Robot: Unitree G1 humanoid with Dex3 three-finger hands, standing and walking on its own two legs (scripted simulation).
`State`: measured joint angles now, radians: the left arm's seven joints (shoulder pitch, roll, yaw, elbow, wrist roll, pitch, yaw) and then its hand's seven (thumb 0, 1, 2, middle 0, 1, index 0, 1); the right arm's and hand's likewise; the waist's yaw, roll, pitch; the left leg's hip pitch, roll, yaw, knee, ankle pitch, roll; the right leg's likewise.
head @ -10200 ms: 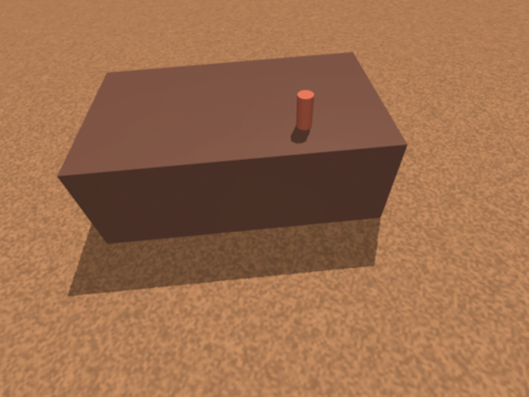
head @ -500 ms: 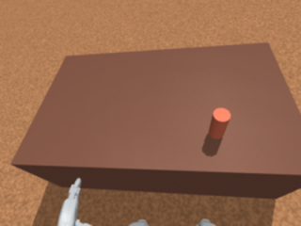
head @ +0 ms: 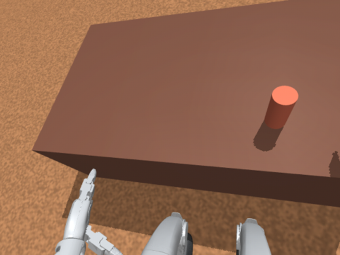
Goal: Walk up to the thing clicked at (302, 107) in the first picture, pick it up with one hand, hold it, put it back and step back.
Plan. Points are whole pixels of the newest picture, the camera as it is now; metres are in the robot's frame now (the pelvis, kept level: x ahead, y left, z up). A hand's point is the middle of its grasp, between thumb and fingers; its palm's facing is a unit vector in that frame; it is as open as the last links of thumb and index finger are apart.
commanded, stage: approach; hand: right
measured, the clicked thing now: (279, 109) +0.54 -0.20 -0.15
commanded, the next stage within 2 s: close in in 0.14 s
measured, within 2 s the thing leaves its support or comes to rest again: neither
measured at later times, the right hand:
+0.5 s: hand (297, 128) +0.48 -0.24 -0.16, palm faces +0.15 +0.99 +0.05, open 17.6 cm
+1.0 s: hand (278, 124) +0.49 -0.19 -0.15, palm faces +0.15 +0.99 +0.03, open 17.6 cm
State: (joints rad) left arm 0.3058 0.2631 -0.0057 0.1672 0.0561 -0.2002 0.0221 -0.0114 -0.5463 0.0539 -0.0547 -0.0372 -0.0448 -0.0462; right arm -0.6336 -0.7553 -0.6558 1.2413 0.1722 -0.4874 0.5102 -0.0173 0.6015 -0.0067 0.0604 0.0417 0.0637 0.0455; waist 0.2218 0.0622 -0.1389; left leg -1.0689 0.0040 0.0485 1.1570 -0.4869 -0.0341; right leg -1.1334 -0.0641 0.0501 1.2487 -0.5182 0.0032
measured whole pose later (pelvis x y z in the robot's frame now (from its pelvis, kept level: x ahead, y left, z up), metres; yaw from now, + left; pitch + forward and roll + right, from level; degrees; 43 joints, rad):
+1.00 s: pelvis -0.03 +0.01 -0.10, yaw +3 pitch +31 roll +7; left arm 0.47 0.32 0.16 -0.39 0.09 -0.11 -0.07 -0.01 -0.55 0.06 -0.06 -0.04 -0.06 -0.05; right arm -0.71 -0.58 -0.61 1.12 -0.02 -0.58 0.12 -0.02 0.57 -0.02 0.05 0.04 0.05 0.05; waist 0.37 0.04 -0.16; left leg -1.54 -0.03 0.08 1.58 -0.59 -0.02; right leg -1.60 -0.09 0.11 1.68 -0.63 0.02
